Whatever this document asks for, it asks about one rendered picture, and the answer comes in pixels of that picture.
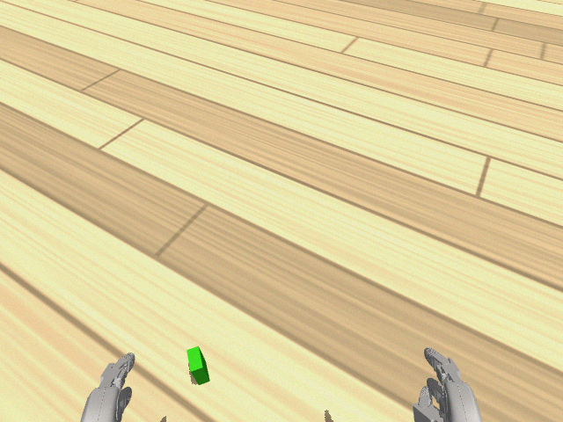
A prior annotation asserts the carton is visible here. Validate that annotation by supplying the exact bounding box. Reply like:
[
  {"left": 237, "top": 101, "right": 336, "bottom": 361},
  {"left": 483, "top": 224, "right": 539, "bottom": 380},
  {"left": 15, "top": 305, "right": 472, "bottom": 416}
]
[{"left": 186, "top": 346, "right": 210, "bottom": 385}]

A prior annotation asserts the right robot hand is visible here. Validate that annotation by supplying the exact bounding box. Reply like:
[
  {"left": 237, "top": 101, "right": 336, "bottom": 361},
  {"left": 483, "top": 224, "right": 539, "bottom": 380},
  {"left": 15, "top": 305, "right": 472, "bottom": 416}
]
[{"left": 413, "top": 347, "right": 483, "bottom": 422}]

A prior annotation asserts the left robot hand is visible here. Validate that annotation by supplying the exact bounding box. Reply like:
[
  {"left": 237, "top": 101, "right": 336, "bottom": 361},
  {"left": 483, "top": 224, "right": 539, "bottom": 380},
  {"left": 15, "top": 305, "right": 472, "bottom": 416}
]
[{"left": 80, "top": 353, "right": 135, "bottom": 422}]

